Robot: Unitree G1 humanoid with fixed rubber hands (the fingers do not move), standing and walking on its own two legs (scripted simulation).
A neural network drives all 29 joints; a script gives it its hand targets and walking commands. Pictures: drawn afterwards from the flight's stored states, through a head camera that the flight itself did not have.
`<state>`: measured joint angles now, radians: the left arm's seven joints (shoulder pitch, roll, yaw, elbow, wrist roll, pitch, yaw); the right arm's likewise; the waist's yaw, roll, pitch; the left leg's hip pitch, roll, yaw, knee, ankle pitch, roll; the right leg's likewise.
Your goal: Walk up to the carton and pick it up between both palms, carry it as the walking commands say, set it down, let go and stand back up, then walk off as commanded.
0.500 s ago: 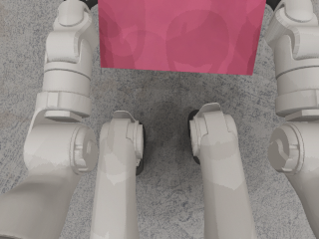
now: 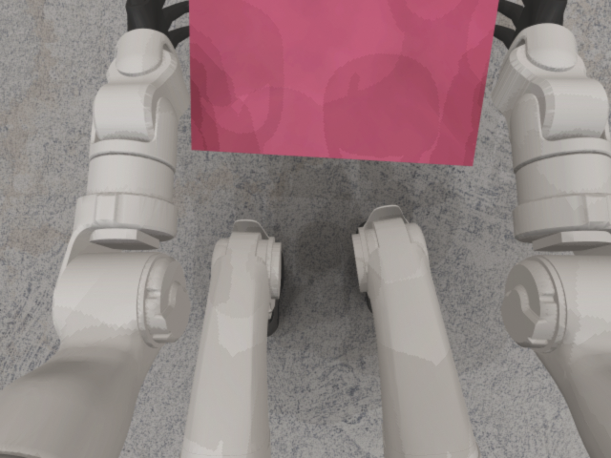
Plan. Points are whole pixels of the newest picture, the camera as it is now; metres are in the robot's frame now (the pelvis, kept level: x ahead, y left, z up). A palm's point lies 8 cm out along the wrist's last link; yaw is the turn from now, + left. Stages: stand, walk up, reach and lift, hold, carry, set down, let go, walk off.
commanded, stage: reach and lift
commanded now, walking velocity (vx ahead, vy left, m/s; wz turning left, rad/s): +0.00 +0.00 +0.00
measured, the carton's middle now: (337, 24) +0.57 -0.05 -0.16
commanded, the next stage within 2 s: none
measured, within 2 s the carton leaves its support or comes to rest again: neither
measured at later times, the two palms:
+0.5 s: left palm (115, 22) +0.52 +0.14 -0.02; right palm (582, 20) +0.49 -0.22 -0.02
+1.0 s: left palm out of the picture +0.50 +0.14 +0.07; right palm out of the picture +0.47 -0.22 +0.06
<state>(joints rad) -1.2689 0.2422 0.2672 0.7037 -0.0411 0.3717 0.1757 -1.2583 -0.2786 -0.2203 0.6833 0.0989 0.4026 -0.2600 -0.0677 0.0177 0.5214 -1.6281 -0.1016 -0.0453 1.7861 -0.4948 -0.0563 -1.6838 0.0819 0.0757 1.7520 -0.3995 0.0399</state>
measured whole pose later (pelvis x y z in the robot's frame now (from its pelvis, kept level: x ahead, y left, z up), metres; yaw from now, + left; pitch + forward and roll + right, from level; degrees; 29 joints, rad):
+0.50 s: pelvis +0.00 +0.00 +0.06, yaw +0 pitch +15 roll +1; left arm -1.16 0.20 0.26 0.68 -0.05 0.37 0.19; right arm -1.15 -0.25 -0.22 0.65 0.09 0.40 -0.25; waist -0.07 0.03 0.52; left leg -1.39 -0.11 -0.06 1.60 -0.47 -0.05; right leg -1.44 0.09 0.09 1.57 -0.38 0.05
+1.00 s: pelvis +0.04 +0.01 +0.11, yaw -1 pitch +20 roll +1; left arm -0.93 0.11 0.28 0.73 0.01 0.36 0.17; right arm -0.91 -0.16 -0.25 0.71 0.02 0.39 -0.22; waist -0.06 0.04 0.17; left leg -1.30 -0.10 -0.07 1.37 -0.43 -0.04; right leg -1.34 0.09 0.11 1.34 -0.35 0.04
